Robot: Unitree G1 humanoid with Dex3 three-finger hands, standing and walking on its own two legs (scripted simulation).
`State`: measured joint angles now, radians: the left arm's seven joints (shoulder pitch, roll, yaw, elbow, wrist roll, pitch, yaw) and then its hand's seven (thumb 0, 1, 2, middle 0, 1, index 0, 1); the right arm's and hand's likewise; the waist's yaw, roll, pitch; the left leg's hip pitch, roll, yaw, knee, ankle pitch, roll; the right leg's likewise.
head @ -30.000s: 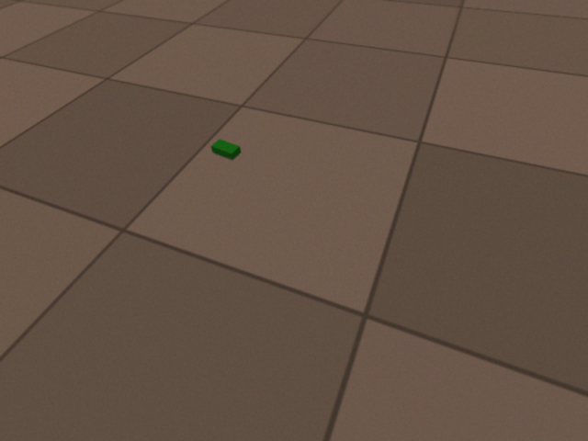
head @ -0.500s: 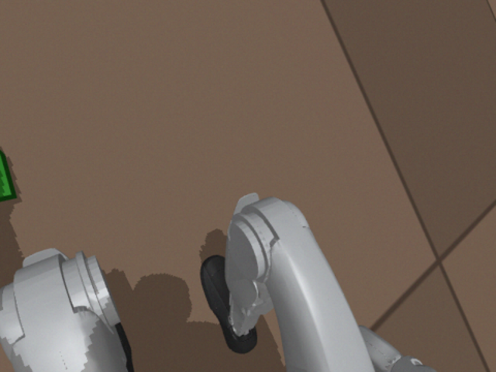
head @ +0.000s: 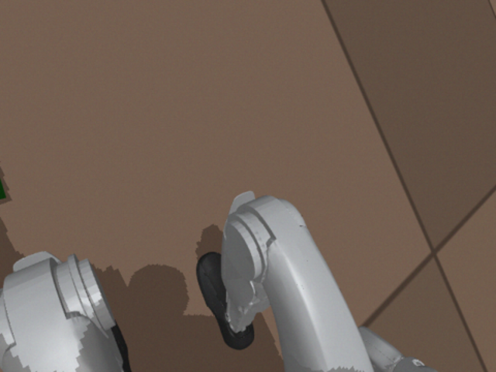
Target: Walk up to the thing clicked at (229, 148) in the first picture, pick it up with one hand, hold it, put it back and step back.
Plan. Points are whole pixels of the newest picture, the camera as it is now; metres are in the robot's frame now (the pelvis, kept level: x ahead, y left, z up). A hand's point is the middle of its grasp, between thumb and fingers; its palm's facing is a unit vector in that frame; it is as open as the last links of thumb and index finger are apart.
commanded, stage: close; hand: left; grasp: from above
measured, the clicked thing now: out of the picture +0.43 +0.34 -0.28
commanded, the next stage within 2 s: settle in 1.26 s
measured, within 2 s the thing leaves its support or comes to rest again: leaves its support in 1.64 s
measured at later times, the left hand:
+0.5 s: hand out of the picture +0.41 +0.33 -0.26, palm faces -0.45 -0.14 -0.88, open 11.9 cm
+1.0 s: hand out of the picture +0.41 +0.33 -0.26, palm faces -0.44 -0.13 -0.89, open 10.5 cm
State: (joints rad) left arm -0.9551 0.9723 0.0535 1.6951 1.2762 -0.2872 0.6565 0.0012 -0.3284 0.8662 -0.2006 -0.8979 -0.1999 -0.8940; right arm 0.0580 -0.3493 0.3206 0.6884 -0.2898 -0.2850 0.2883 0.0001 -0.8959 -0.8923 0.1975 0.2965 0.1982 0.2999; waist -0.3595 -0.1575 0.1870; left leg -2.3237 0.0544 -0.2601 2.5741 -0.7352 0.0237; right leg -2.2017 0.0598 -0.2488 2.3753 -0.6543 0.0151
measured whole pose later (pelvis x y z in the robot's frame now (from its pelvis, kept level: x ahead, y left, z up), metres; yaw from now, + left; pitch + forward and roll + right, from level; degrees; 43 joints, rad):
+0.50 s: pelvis +0.00 +0.00 +0.00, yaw +0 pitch +25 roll -15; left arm -0.96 0.99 0.05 1.69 1.28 -0.28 0.64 0.00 -0.13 0.72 -0.35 -0.76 -0.35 -0.75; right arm 0.06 -0.36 0.32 0.68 -0.29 -0.29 0.28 0.00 -0.89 -0.89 0.20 0.30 0.20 0.30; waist -0.36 -0.17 0.18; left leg -2.33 0.05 -0.26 2.57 -0.73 0.03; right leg -2.20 0.06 -0.25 2.37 -0.65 0.02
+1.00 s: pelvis +0.00 +0.00 +0.00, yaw +0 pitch +24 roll -15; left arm -0.95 1.00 0.05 1.69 1.28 -0.29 0.65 0.00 0.05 0.57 -0.51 -0.63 -0.51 -0.61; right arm 0.05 -0.35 0.34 0.66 -0.29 -0.28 0.27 0.00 -0.89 -0.89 0.20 0.30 0.20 0.30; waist -0.35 -0.17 0.19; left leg -2.32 0.05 -0.26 2.57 -0.72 0.03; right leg -2.20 0.06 -0.25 2.37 -0.64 0.02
